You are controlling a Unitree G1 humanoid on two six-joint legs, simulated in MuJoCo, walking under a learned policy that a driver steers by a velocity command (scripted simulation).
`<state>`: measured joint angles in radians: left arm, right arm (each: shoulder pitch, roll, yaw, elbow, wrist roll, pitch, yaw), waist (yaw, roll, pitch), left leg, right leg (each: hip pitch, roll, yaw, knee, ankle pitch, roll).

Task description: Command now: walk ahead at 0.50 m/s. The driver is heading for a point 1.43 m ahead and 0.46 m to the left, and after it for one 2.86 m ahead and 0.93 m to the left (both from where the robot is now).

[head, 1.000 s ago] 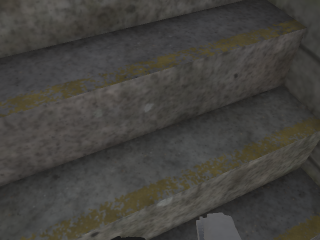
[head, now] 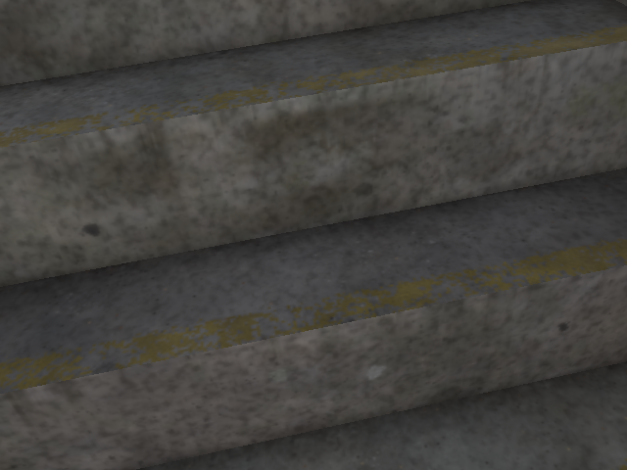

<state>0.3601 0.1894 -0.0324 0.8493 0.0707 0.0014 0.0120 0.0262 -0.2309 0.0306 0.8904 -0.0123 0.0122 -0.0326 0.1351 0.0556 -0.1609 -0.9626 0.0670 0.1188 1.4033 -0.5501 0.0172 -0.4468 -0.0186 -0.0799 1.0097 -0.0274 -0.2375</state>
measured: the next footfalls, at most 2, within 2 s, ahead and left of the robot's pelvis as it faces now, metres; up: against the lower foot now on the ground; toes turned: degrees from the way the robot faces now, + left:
right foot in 0.06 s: +0.00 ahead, -0.06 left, -0.26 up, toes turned -6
left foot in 0.84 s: +0.05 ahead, +0.21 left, -0.02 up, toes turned -4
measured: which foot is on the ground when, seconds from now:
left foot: down 0.00-0.00, up 0.02-0.82, down 0.84-1.00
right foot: up 0.00-0.04, down 0.06-0.84, up 0.86-1.00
